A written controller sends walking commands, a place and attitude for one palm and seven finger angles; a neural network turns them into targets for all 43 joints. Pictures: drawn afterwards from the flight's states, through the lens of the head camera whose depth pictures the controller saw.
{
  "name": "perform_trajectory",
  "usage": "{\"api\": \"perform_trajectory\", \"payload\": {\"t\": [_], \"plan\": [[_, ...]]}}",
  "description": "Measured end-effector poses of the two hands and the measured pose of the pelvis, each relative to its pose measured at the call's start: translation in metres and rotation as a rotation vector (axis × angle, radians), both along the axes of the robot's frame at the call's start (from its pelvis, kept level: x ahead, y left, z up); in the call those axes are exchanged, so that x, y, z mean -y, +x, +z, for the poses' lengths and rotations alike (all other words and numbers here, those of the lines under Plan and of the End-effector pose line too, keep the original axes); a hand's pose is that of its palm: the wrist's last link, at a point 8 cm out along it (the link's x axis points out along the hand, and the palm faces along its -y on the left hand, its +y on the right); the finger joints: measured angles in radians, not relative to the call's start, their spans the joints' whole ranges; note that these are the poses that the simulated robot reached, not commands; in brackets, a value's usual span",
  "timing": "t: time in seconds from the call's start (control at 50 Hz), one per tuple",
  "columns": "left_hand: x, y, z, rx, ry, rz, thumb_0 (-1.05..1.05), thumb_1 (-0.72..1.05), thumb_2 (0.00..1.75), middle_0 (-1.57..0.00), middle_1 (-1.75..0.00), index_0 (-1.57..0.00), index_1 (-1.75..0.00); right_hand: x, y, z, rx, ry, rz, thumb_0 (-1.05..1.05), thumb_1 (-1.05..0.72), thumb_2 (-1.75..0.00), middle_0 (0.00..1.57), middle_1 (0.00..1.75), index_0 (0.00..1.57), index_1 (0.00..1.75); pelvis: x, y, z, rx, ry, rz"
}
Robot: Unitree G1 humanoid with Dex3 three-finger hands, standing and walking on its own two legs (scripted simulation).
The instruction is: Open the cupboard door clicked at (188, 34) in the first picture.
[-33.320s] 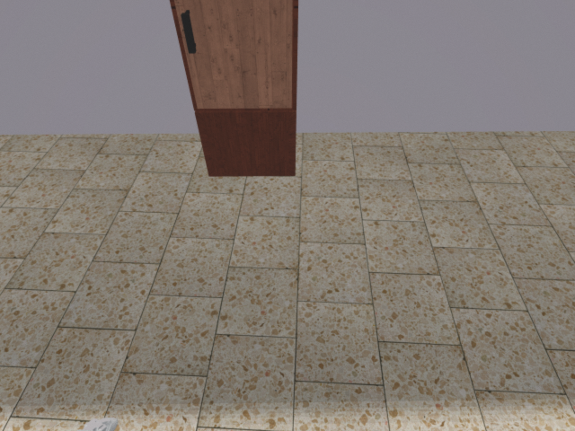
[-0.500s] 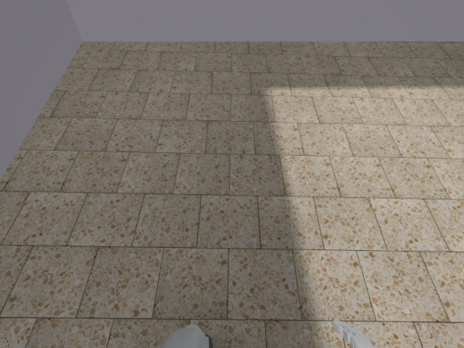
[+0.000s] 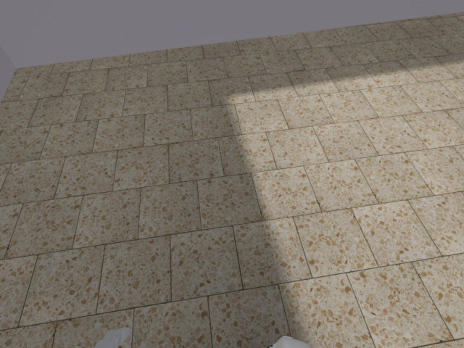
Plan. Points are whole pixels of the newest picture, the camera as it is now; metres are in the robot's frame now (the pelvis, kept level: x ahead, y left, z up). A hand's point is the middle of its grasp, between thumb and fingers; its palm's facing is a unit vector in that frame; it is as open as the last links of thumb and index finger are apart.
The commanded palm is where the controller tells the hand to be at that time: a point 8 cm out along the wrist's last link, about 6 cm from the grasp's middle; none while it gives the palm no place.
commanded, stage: turn to face it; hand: left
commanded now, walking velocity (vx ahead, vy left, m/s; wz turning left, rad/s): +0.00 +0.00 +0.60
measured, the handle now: out of the picture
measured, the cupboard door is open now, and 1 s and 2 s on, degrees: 43 43 43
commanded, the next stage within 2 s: none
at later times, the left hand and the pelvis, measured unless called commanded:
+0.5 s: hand out of the picture +0.11 +0.24 -0.15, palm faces +0.32 -0.91 -0.26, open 7.3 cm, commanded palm none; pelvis +0.08 +0.01 +0.01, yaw +17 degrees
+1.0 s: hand out of the picture +0.03 +0.12 -0.15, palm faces +0.63 -0.74 -0.24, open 7.3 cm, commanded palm none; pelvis +0.13 -0.03 +0.01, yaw +38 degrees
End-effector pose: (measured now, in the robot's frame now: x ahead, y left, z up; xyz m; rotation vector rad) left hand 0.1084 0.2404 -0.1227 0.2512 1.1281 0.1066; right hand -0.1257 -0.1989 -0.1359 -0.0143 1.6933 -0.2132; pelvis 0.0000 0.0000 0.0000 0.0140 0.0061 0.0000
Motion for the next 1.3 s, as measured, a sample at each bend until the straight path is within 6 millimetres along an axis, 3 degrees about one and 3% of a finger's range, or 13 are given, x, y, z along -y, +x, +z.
{"api": "perform_trajectory", "payload": {"t": [0.06, 0.16, 0.28, 0.34, 0.4, 0.56, 0.64, 0.74, 0.88, 1.0, 1.06, 1.12, 1.3], "plan": [[0.013, 0.017, 0.003, 0.041, -0.025, 0.039, 0.0, 0.92, 0.9, -0.19, -0.3, -0.2, -0.3, 0.01, 0.035, 0.0, 0.003, -0.002, 0.039, 0.01, -0.92, -0.9, 0.2, 0.3, 0.2, 0.3, 0.004, 0.012, 0.004, 0.006, -0.006, 0.052], [0.024, 0.016, -0.002, 0.039, -0.087, 0.134, 0.0, 0.92, 0.9, -0.2, -0.3, -0.2, -0.3, 0.027, 0.132, 0.005, 0.167, -0.046, 0.142, 0.01, -0.91, -0.9, 0.2, 0.3, 0.2, 0.3, 0.003, 0.032, 0.01, -0.001, -0.01, 0.123], [-0.004, 0.009, -0.026, 0.034, -0.12, 0.245, -0.02, 0.93, 0.9, -0.2, -0.3, -0.21, -0.3, 0.027, 0.252, 0.007, 0.408, -0.118, 0.308, 0.0, -0.91, -0.9, 0.2, 0.3, 0.19, 0.3, -0.015, 0.05, -0.007, -0.004, -0.047, 0.199], [-0.022, -0.001, -0.031, -0.016, -0.093, 0.28, -0.01, 0.92, 0.9, -0.2, -0.3, -0.2, -0.3, 0.023, 0.292, 0.014, 0.485, -0.139, 0.364, 0.0, -0.92, -0.9, 0.2, 0.3, 0.19, 0.3, -0.017, 0.057, -0.009, -0.015, -0.039, 0.221], [-0.035, -0.009, -0.02, -0.037, -0.057, 0.326, 0.0, 0.92, 0.9, -0.2, -0.3, -0.2, -0.3, 0.02, 0.319, 0.023, 0.512, -0.136, 0.415, 0.0, -0.91, -0.9, 0.2, 0.3, 0.19, 0.3, -0.015, 0.064, -0.001, -0.029, -0.033, 0.249], [-0.039, -0.024, 0.013, -0.043, 0.044, 0.428, 0.0, 0.91, 0.9, -0.19, -0.3, -0.2, -0.3, 0.027, 0.371, 0.017, 0.496, -0.065, 0.521, 0.0, -0.91, -0.9, 0.21, 0.3, 0.2, 0.3, 0.006, 0.085, 0.009, -0.04, -0.024, 0.337], [-0.022, -0.033, 0.019, -0.037, 0.096, 0.47, 0.0, 0.91, 0.9, -0.19, -0.3, -0.2, -0.3, 0.039, 0.397, -0.002, 0.478, -0.022, 0.551, 0.0, -0.91, -0.9, 0.21, 0.3, 0.2, 0.3, 0.025, 0.098, 0.001, -0.041, -0.006, 0.391], [0.014, -0.057, 0.027, -0.097, 0.08, 0.55, 0.0, 0.91, 0.9, -0.19, -0.3, -0.2, -0.3, 0.037, 0.428, -0.001, 0.448, 0.013, 0.615, 0.01, -0.91, -0.9, 0.2, 0.3, 0.2, 0.3, 0.037, 0.109, 0.011, -0.03, 0.017, 0.468], [0.062, -0.083, 0.02, -0.156, -0.012, 0.674, 0.0, 0.91, 0.9, -0.2, -0.3, -0.2, -0.3, 0.009, 0.466, 0.007, 0.433, 0.058, 0.737, 0.01, -0.91, -0.9, 0.2, 0.3, 0.19, 0.3, 0.043, 0.123, 0.018, -0.037, 0.032, 0.577], [0.085, -0.116, 0.001, -0.2, -0.087, 0.8, 0.0, 0.91, 0.9, -0.2, -0.3, -0.21, -0.3, -0.043, 0.499, 0.011, 0.478, 0.085, 0.876, 0.01, -0.91, -0.9, 0.2, 0.3, 0.19, 0.3, 0.035, 0.127, 0.011, -0.034, 0.021, 0.663], [0.084, -0.136, -0.015, -0.224, -0.118, 0.853, 0.0, 0.91, 0.9, -0.2, -0.3, -0.21, -0.3, -0.073, 0.514, 0.011, 0.549, 0.093, 0.935, 0.01, -0.91, -0.9, 0.2, 0.3, 0.19, 0.3, 0.024, 0.127, 0.0, -0.032, 0.004, 0.7], [0.074, -0.145, -0.022, -0.248, -0.117, 0.888, 0.0, 0.91, 0.9, -0.2, -0.3, -0.2, -0.3, -0.088, 0.519, 0.016, 0.592, 0.094, 0.972, 0.0, -0.91, -0.9, 0.2, 0.3, 0.2, 0.3, 0.02, 0.126, -0.003, -0.022, 0.005, 0.737], [0.018, -0.102, 0.008, -0.059, 0.0, 0.929, 0.01, 0.91, 0.9, -0.2, -0.3, -0.2, -0.3, -0.071, 0.513, 0.02, 0.493, 0.065, 1.025, 0.0, -0.91, -0.9, 0.21, 0.3, 0.2, 0.3, 0.021, 0.142, 0.012, -0.013, -0.023, 0.825]]}}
